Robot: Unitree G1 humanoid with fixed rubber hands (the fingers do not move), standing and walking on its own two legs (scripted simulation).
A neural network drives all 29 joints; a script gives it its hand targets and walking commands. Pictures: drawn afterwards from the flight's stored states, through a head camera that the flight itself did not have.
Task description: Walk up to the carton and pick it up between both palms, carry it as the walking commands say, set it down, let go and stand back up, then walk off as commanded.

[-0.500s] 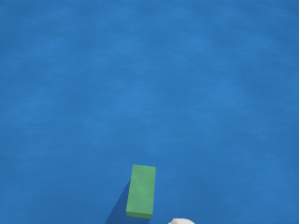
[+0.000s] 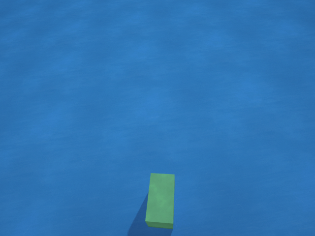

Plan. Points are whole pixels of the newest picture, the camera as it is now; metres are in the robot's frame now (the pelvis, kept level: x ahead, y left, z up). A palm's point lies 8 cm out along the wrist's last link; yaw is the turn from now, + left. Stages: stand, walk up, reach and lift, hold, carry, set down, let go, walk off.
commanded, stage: walk up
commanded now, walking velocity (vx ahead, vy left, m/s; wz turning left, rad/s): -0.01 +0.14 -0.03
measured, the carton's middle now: (161, 200) +0.41 +0.06 -0.70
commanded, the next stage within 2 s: stand in 0.52 s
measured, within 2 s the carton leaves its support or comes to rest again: neither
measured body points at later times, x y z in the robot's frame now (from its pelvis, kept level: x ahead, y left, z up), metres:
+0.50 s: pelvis -0.01 +0.06 +0.00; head +0.00 +0.07 +0.44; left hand +0.02 +0.31 -0.16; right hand +0.05 -0.17 -0.15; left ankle -0.01 +0.17 -0.75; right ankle -0.03 -0.07 -0.75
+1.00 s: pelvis -0.04 +0.07 -0.02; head +0.01 +0.07 +0.42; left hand +0.14 +0.31 -0.14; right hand +0.14 -0.16 -0.14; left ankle -0.01 +0.17 -0.75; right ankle -0.03 -0.07 -0.75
